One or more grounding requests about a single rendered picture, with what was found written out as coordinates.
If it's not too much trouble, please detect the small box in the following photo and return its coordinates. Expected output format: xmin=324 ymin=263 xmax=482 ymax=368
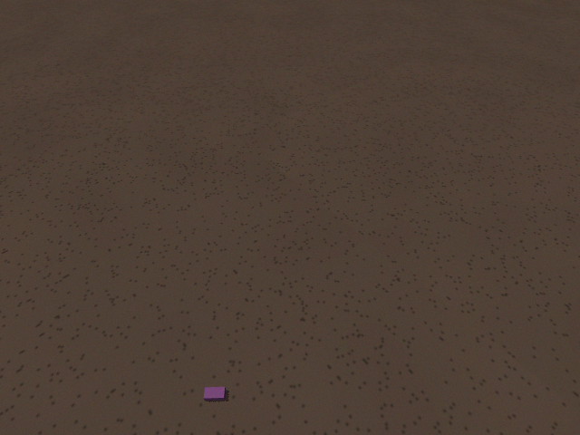
xmin=204 ymin=387 xmax=226 ymax=401

